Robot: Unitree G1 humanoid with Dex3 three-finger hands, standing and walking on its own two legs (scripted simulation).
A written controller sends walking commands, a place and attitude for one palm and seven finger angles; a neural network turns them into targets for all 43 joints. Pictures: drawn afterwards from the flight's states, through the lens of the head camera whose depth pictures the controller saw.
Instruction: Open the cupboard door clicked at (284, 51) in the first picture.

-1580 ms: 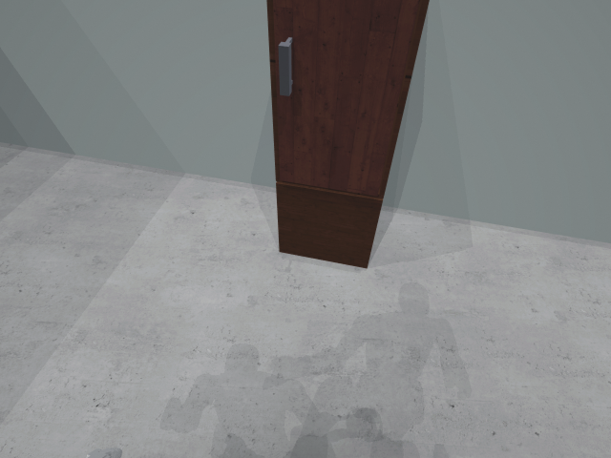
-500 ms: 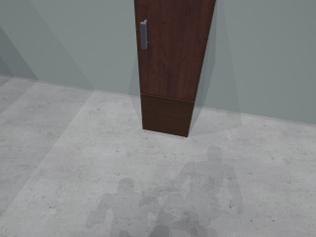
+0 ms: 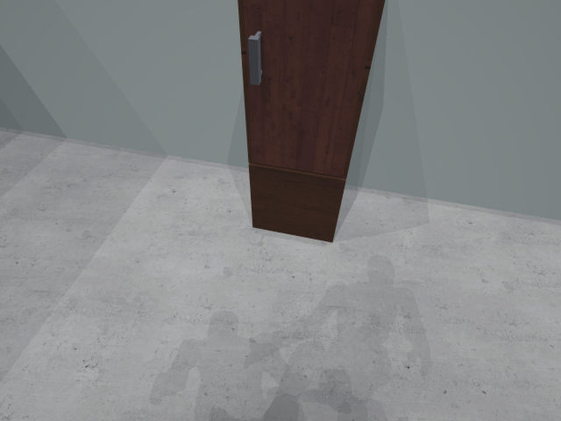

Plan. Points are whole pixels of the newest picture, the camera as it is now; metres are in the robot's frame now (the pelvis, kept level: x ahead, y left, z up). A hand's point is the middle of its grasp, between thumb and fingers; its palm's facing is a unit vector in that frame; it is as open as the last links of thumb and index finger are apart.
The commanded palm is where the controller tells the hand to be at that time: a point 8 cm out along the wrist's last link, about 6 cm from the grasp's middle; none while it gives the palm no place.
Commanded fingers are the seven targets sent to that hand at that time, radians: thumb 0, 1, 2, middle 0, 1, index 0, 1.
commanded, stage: turn to face it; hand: left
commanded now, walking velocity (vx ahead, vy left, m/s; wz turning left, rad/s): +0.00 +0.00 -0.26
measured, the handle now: (257, 57) +1.02 +0.13 +0.06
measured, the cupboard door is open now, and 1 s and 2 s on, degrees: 0 0 0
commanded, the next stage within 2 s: take the last steps up to it in 0.24 s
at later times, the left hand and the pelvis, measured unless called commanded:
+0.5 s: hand out of the picture +0.05 +0.19 -0.18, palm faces -0.10 -0.97 -0.20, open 7.4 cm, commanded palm none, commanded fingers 0.00 0.90 0.90 -0.20 -0.30 -0.20 -0.30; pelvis +0.00 +0.00 -0.01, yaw -5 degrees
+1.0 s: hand (192, 361) +0.26 +0.18 -0.19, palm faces -0.19 -0.97 -0.13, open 7.4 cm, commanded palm none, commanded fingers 0.00 0.90 0.90 -0.20 -0.30 -0.20 -0.30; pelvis +0.14 +0.03 -0.01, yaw -9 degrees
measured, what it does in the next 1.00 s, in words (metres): walks ahead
